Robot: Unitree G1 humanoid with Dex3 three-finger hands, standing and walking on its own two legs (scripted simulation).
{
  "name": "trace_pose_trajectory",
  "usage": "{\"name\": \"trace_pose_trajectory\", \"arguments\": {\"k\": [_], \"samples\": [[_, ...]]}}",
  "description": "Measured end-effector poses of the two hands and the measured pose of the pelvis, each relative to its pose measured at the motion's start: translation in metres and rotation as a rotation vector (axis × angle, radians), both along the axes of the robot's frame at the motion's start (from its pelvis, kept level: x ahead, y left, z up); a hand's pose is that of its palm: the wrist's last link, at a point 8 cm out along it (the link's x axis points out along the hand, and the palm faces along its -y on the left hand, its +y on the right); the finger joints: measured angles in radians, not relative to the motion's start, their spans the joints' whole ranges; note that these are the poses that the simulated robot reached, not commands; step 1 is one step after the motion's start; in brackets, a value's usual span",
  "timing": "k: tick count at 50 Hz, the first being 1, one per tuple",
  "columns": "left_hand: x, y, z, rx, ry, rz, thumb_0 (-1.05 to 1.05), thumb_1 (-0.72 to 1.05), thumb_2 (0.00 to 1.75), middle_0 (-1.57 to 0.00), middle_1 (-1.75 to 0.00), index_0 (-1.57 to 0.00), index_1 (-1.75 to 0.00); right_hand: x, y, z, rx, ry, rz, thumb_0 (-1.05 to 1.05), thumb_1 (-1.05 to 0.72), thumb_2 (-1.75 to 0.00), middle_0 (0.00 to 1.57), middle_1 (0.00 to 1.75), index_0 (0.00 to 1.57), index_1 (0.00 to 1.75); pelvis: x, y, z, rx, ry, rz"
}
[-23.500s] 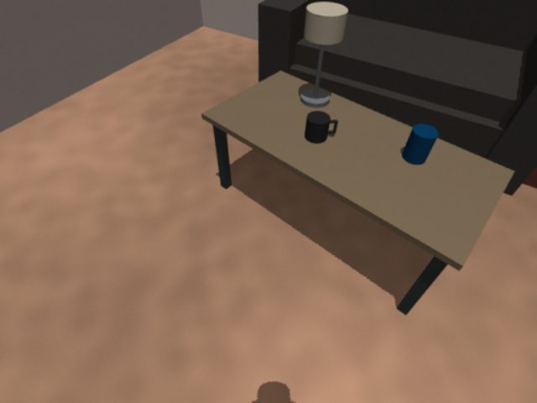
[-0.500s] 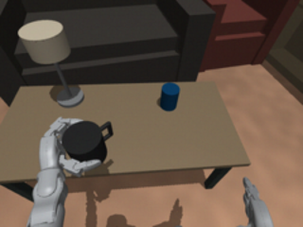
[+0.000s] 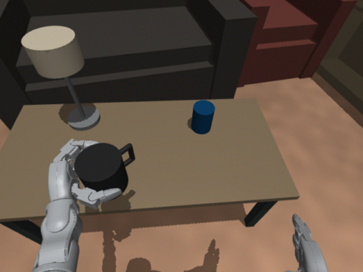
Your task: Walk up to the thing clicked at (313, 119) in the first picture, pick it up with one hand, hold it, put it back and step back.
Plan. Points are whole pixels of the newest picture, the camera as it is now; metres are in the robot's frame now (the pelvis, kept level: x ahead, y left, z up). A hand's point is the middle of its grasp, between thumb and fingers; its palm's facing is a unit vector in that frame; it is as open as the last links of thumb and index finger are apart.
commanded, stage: hold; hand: left
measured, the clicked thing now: (110, 167) +0.35 +0.15 +0.05
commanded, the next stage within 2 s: crouch in 0.80 s
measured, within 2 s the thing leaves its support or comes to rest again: neither
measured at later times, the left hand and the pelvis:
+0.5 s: hand (93, 167) +0.34 +0.18 +0.05, palm faces +0.21 -0.98 -0.01, open 12.0 cm; pelvis +0.00 +0.00 +0.00, yaw +0 degrees
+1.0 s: hand (92, 165) +0.35 +0.18 +0.06, palm faces +0.21 -0.98 -0.01, open 12.0 cm; pelvis +0.00 +0.00 +0.00, yaw +0 degrees
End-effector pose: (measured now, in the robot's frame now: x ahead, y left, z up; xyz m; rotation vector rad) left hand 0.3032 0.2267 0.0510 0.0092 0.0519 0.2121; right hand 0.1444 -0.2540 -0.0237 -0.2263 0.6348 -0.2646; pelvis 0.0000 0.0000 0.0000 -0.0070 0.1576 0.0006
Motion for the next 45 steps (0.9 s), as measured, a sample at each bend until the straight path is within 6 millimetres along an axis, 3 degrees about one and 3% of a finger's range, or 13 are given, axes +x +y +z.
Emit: {"name": "trace_pose_trajectory", "arguments": {"k": [10,17,24,36,45], "samples": [[0.002,0.005,-0.004,0.007,0.01,0.001,-0.05,-0.61,0.79,-0.62,-1.09,-0.66,-1.08,0.002,0.001,-0.002,-0.005,0.009,0.017,-0.01,0.49,-0.06,0.05,0.05,0.05,0.05,0.002,0.0,-0.001,-0.002,0.01,0.006],[0.005,-0.004,0.0,0.007,-0.001,-0.024,-0.05,-0.61,0.79,-0.62,-1.09,-0.66,-1.08,0.004,0.004,-0.004,0.008,0.006,0.022,-0.01,0.49,-0.06,0.05,0.05,0.05,0.05,0.002,0.001,-0.001,-0.003,0.009,0.005],[0.009,0.001,0.006,0.0,-0.011,0.002,-0.05,-0.61,0.79,-0.62,-1.09,-0.66,-1.08,0.0,-0.001,-0.003,0.008,0.008,-0.003,-0.01,0.5,-0.06,0.05,0.05,0.05,0.05,0.001,-0.001,0.001,0.0,0.001,0.002],[0.001,-0.004,-0.005,0.0,0.019,-0.013,-0.05,-0.61,0.79,-0.62,-1.09,-0.66,-1.09,0.003,-0.003,-0.004,-0.003,0.016,0.007,-0.01,0.49,-0.06,0.05,0.05,0.05,0.05,0.002,-0.002,0.0,0.0,0.008,0.003],[0.003,0.0,0.006,0.006,-0.011,0.002,-0.05,-0.61,0.79,-0.62,-1.09,-0.66,-1.09,0.006,-0.001,-0.001,0.002,-0.001,0.006,-0.01,0.49,-0.06,0.05,0.05,0.05,0.05,0.004,-0.003,0.001,-0.002,0.001,0.007]]}}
